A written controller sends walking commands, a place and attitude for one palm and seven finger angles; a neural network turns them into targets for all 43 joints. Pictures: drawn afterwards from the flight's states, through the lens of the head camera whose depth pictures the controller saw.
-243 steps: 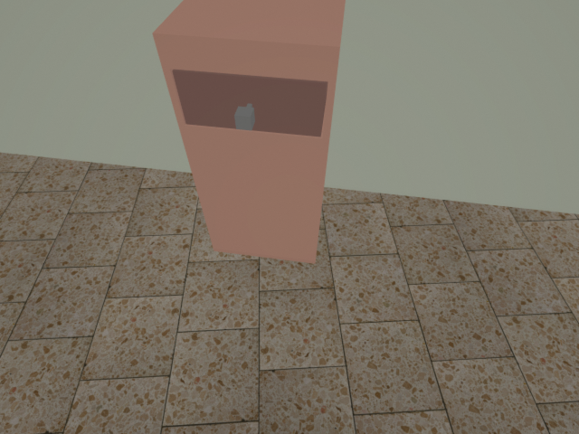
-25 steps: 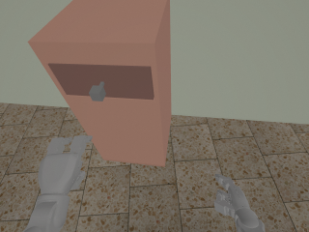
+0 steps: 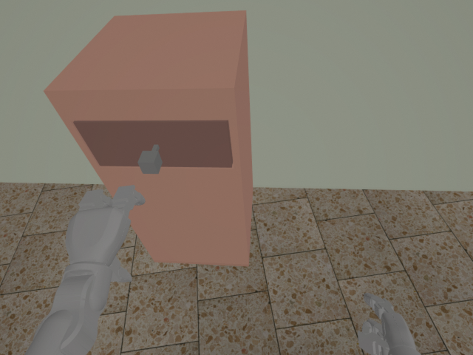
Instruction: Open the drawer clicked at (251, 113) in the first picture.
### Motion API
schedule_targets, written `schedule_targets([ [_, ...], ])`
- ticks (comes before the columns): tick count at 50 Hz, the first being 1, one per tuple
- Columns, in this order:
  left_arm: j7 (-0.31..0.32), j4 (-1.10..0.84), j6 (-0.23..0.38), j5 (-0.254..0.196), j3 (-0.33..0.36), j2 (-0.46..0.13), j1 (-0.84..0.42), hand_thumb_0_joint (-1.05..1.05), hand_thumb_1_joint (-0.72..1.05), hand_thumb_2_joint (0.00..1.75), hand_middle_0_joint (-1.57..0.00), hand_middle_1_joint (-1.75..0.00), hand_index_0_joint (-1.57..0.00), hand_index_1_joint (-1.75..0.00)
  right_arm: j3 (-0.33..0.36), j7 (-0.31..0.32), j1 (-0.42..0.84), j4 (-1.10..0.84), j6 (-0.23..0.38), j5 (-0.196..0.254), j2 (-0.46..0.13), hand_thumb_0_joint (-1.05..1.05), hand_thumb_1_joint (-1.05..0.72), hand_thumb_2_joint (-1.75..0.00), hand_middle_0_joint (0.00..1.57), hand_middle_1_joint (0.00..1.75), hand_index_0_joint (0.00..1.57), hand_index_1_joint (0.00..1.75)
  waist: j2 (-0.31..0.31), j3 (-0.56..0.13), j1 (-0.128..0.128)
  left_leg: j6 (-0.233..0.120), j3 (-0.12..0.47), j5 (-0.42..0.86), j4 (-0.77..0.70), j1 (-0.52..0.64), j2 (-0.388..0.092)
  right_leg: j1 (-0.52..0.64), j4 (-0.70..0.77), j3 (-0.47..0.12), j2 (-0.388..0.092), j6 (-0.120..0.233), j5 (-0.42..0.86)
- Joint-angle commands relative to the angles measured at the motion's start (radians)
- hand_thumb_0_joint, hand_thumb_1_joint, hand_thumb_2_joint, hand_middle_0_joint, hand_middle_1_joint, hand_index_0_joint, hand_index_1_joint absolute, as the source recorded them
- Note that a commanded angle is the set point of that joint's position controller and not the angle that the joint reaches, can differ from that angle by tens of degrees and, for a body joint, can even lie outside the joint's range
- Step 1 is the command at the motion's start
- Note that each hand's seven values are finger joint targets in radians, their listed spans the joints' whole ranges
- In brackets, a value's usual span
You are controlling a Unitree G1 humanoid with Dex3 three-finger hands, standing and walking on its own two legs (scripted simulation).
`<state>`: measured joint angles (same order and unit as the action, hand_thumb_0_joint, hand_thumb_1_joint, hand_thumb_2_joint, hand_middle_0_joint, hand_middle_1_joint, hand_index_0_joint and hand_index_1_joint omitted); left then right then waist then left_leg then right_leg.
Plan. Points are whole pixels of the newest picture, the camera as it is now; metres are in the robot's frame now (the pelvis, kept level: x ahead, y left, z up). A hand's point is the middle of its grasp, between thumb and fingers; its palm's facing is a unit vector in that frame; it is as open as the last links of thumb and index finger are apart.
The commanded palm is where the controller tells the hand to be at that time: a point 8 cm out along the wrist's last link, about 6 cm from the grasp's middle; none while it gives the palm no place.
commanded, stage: raise the hand with hooked fingers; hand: left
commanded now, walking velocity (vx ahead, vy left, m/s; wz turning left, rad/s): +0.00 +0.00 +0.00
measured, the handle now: (152, 156) +0.56 +0.29 -0.03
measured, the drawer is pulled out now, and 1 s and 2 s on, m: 0.00 0.00 0.00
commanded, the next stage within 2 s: move the hooked fingers above the handle in 0.68 s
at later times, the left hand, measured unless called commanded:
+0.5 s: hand (105, 213) +0.31 +0.26 +0.08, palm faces +0.00 -0.08 -1.00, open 13.8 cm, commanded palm +0.28 +0.26 +0.14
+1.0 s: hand (117, 208) +0.33 +0.25 +0.08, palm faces -0.01 -0.04 -1.00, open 13.8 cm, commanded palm +0.31 +0.26 +0.13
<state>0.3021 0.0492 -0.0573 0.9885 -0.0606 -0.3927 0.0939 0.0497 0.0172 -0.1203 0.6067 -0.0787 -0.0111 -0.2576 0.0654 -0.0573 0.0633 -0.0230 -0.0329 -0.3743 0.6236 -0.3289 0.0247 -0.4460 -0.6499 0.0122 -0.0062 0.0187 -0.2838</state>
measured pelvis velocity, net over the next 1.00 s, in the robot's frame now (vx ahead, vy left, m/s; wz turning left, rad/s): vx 0.01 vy -0.01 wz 0.02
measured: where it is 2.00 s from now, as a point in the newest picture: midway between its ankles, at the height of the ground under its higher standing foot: outside the picture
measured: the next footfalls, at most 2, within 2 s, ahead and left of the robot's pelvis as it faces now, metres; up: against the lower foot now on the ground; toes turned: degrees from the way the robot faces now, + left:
none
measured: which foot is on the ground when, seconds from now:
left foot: down 0.00-1.00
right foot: down 0.00-1.00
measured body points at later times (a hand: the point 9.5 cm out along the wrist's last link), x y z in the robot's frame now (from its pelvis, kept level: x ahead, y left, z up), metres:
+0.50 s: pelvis +0.01 +0.02 +0.01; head +0.03 -0.01 +0.46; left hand +0.31 +0.26 +0.14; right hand +0.19 -0.19 -0.10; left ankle -0.03 +0.11 -0.72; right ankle +0.03 -0.11 -0.72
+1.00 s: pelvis +0.01 -0.01 +0.01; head +0.04 -0.04 +0.46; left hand +0.32 +0.25 +0.13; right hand +0.21 -0.22 -0.10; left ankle -0.03 +0.11 -0.72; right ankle +0.03 -0.11 -0.72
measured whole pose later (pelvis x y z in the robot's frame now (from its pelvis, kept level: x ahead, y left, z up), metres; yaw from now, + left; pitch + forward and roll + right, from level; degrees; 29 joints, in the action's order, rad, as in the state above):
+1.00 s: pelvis +0.01 -0.01 +0.01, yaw +1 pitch +4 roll +0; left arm 0.10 0.25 0.03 0.97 -0.06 -0.47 -0.19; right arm 0.01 0.03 -0.12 0.62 -0.11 0.01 -0.24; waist 0.07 -0.02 0.08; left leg -0.01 0.00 -0.31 0.49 -0.25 0.02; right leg -0.35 -0.51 0.04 0.00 0.03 -0.23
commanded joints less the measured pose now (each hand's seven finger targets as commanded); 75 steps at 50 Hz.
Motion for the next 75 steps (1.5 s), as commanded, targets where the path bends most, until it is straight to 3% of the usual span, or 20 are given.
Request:
schedule_targets([
  [1, -0.043, -0.197, -0.029, 0.01, 0.094, -0.202, -0.245, 0.0, -0.5, 0.3, -0.3, -1.2, -0.3, -1.2, -0.002, 0.015, 0.133, -0.164, 0.034, 0.005, -0.086, 0.0, -0.9, -0.9, 0.2, 0.3, 0.2, 0.3, -0.066, -0.179, 0.023, -0.004, 0.03, 0.304, -0.149, 0.024, 0.003, 0.257, 0.111, -0.024, 0.008, 0.031, 0.202],
  [5, -0.095, -0.162, -0.027, 0.014, 0.091, -0.218, -0.358, 0.0, -0.5, 0.3, -0.3, -1.2, -0.3, -1.2, -0.019, 0.017, 0.126, -0.158, 0.021, 0.008, -0.079, 0.0, -0.9, -0.9, 0.2, 0.3, 0.2, 0.3, -0.043, -0.123, 0.018, 0.004, 0.035, 0.296, -0.187, 0.046, -0.003, 0.257, 0.142, -0.011, 0.013, 0.035, 0.177],
  [9, -0.132, -0.134, -0.011, 0.009, 0.088, -0.231, -0.457, 0.0, -0.5, 0.3, -0.3, -1.2, -0.3, -1.2, -0.026, 0.021, 0.117, -0.149, 0.015, 0.009, -0.075, 0.0, -0.9, -0.9, 0.2, 0.3, 0.2, 0.3, -0.035, -0.137, 0.011, 0.007, 0.038, 0.316, -0.2, 0.076, -0.002, 0.28, 0.163, -0.006, 0.016, 0.037, 0.191],
  [13, -0.165, -0.154, 0.016, 0.002, 0.08, -0.25, -0.56, 0.0, -0.5, 0.3, -0.3, -1.2, -0.3, -1.2, -0.027, 0.019, 0.106, -0.142, 0.019, 0.007, -0.077, 0.0, -0.9, -0.9, 0.2, 0.3, 0.2, 0.3, 0.024, -0.181, 0.007, 0.02, 0.054, 0.377, -0.207, 0.125, -0.006, 0.294, 0.168, 0.005, 0.017, 0.042, 0.211],
  [17, -0.202, -0.104, 0.032, -0.021, 0.093, -0.237, -0.457, 0.0, -0.5, 0.3, -0.3, -1.2, -0.3, -1.2, -0.019, 0.009, 0.082, -0.138, 0.014, 0.008, -0.086, 0.0, -0.9, -0.9, 0.2, 0.3, 0.2, 0.3, -0.013, -0.199, 0.019, 0.033, 0.063, 0.498, -0.205, 0.132, -0.014, 0.319, 0.171, 0.012, 0.022, 0.041, 0.276],
  [18, -0.212, -0.093, 0.033, -0.027, 0.073, -0.216, -0.439, 0.0, -0.5, 0.3, -0.3, -1.2, -0.3, -1.2, -0.02, 0.005, 0.081, -0.138, 0.01, 0.01, -0.087, 0.0, -0.9, -0.9, 0.2, 0.3, 0.2, 0.3, -0.024, -0.169, 0.018, 0.034, 0.06, 0.509, -0.206, 0.122, -0.016, 0.309, 0.171, 0.016, 0.019, 0.04, 0.281],
  [21, -0.226, -0.115, 0.052, -0.037, 0.095, -0.233, -0.421, 0.0, -0.5, 0.3, -0.3, -1.2, -0.3, -1.2, -0.013, -0.002, 0.076, -0.144, 0.004, 0.008, -0.097, 0.0, -0.9, -0.9, 0.2, 0.3, 0.2, 0.3, -0.058, -0.174, 0.025, 0.03, 0.056, 0.51, -0.21, 0.11, -0.016, 0.319, 0.174, 0.013, 0.019, 0.038, 0.295],
  [26, -0.184, -0.2, 0.107, -0.027, 0.147, -0.275, -0.44, 0.0, -0.5, 0.3, -0.3, -1.2, -0.3, -1.2, -0.004, -0.006, 0.066, -0.146, 0.011, 0.0, -0.097, 0.0, -0.9, -0.9, 0.2, 0.3, 0.2, 0.3, -0.007, -0.252, 0.038, 0.036, 0.066, 0.566, -0.196, 0.139, -0.015, 0.335, 0.16, 0.006, 0.017, 0.04, 0.321],
  [30, -0.131, -0.216, 0.124, -0.025, 0.162, -0.275, -0.451, 0.0, -0.5, 0.3, -0.3, -1.2, -0.3, -1.2, 0.005, -0.007, 0.06, -0.13, 0.017, 0.003, -0.096, 0.0, -0.9, -0.9, 0.2, 0.3, 0.2, 0.3, 0.008, -0.248, 0.031, 0.043, 0.066, 0.563, -0.191, 0.14, -0.015, 0.309, 0.16, 0.003, 0.018, 0.04, 0.318],
  [35, -0.107, -0.152, 0.085, -0.025, 0.142, -0.258, -0.439, 0.0, -0.5, 0.3, -0.3, -1.2, -0.3, -1.2, 0.007, -0.008, 0.061, -0.117, 0.014, 0.01, -0.1, 0.0, -0.9, -0.9, 0.2, 0.3, 0.2, 0.3, -0.028, -0.229, 0.024, 0.032, 0.044, 0.487, -0.196, 0.106, -0.003, 0.316, 0.167, 0.0, 0.016, 0.039, 0.314],
  [39, -0.131, -0.14, 0.05, -0.028, 0.102, -0.236, -0.432, 0.0, -0.5, 0.3, -0.3, -1.2, -0.3, -1.2, 0.004, -0.004, 0.078, -0.121, 0.005, 0.014, -0.1, 0.0, -0.9, -0.9, 0.2, 0.3, 0.2, 0.3, -0.047, -0.23, 0.016, 0.018, 0.033, 0.453, -0.199, 0.097, 0.002, 0.33, 0.173, -0.005, 0.013, 0.034, 0.314],
  [45, -0.156, -0.013, 0.065, -0.014, 0.151, -0.318, -0.554, 0.0, -0.5, 0.3, -0.3, -1.2, -0.3, -1.2, -0.006, 0.022, 0.067, -0.106, -0.002, 0.015, -0.103, 0.0, -0.9, -0.9, 0.2, 0.3, 0.2, 0.3, -0.103, -0.203, 0.005, -0.004, 0.016, 0.358, -0.195, 0.042, 0.016, 0.337, 0.183, -0.016, 0.008, 0.025, 0.285],
  [49, -0.155, 0.048, 0.111, -0.019, 0.188, -0.362, -0.623, 0.0, -0.5, 0.3, -0.3, -1.2, -0.3, -1.2, -0.003, 0.036, 0.051, -0.103, 0.004, 0.015, -0.099, 0.0, -0.9, -0.9, 0.2, 0.3, 0.2, 0.3, -0.07, -0.233, 0.007, -0.01, 0.011, 0.349, -0.181, 0.024, 0.024, 0.355, 0.175, -0.029, 0.003, 0.023, 0.297],
  [56, -0.154, 0.154, 0.171, -0.011, 0.125, -0.318, -0.751, 0.0, -0.5, 0.3, -0.3, -1.2, -0.3, -1.2, 0.015, 0.038, 0.004, -0.092, 0.012, 0.017, -0.105, 0.0, -0.9, -0.9, 0.2, 0.3, 0.2, 0.3, -0.031, -0.256, -0.028, -0.011, 0.006, 0.34, -0.139, 0.011, 0.028, 0.273, 0.153, -0.022, 0.005, 0.022, 0.29],
  [57, -0.155, 0.169, 0.177, -0.012, 0.108, -0.305, -0.787, 0.0, -0.5, 0.3, -0.3, -1.2, -0.3, -1.2, 0.019, 0.038, -0.006, -0.091, 0.014, 0.016, -0.106, 0.0, -0.9, -0.9, 0.2, 0.3, 0.2, 0.3, -0.051, -0.266, -0.041, -0.014, 0.007, 0.334, -0.129, 0.002, 0.03, 0.272, 0.151, -0.023, 0.005, 0.018, 0.287],
  [60, -0.15, 0.23, 0.191, -0.005, 0.122, -0.332, -0.838, 0.0, -0.5, 0.3, -0.3, -1.2, -0.3, -1.2, 0.025, 0.038, -0.038, -0.08, 0.01, 0.016, -0.113, 0.0, -0.9, -0.9, 0.2, 0.3, 0.2, 0.3, -0.075, -0.285, -0.044, -0.016, 0.009, 0.323, -0.118, -0.021, 0.029, 0.26, 0.138, -0.024, 0.002, 0.016, 0.286],
  [63, -0.131, 0.287, 0.208, 0.006, 0.183, -0.399, -0.877, 0.0, -0.5, 0.3, -0.3, -1.2, -0.3, -1.2, 0.032, 0.041, -0.062, -0.074, 0.004, 0.016, -0.12, 0.0, -0.9, -0.9, 0.2, 0.3, 0.2, 0.3, -0.082, -0.32, -0.035, -0.017, 0.01, 0.331, -0.105, -0.061, 0.031, 0.28, 0.118, -0.031, 0.001, 0.016, 0.306],
  [68, -0.088, 0.356, 0.22, 0.027, 0.186, -0.396, -0.937, 0.0, -0.5, 0.3, -0.3, -1.2, -0.3, -1.2, 0.043, 0.033, -0.1, -0.067, -0.004, 0.018, -0.12, 0.0, -0.9, -0.9, 0.2, 0.3, 0.2, 0.3, -0.019, -0.363, -0.034, -0.012, 0.016, 0.386, -0.089, -0.063, 0.028, 0.245, 0.081, -0.015, 0.011, 0.027, 0.33],
  [73, -0.066, 0.464, 0.199, 0.037, 0.166, -0.373, -0.96, 0.0, -0.5, 0.3, -0.3, -1.2, -0.3, -1.2, 0.053, 0.023, -0.142, -0.057, -0.011, 0.02, -0.129, 0.0, -0.9, -0.9, 0.2, 0.3, 0.2, 0.3, -0.052, -0.378, -0.047, -0.012, 0.015, 0.403, -0.082, -0.071, 0.02, 0.218, 0.071, -0.004, 0.019, 0.028, 0.332],
  [75, -0.068, 0.514, 0.191, 0.04, 0.191, -0.412, -0.964, 0.0, -0.5, 0.3, -0.3, -1.2, -0.3, -1.2, 0.055, 0.025, -0.153, -0.051, -0.016, 0.021, -0.137, 0.0, -0.9, -0.9, 0.2, 0.3, 0.2, 0.3, -0.074, -0.372, -0.048, -0.015, 0.008, 0.383, -0.082, -0.094, 0.019, 0.225, 0.074, -0.009, 0.019, 0.025, 0.33],
])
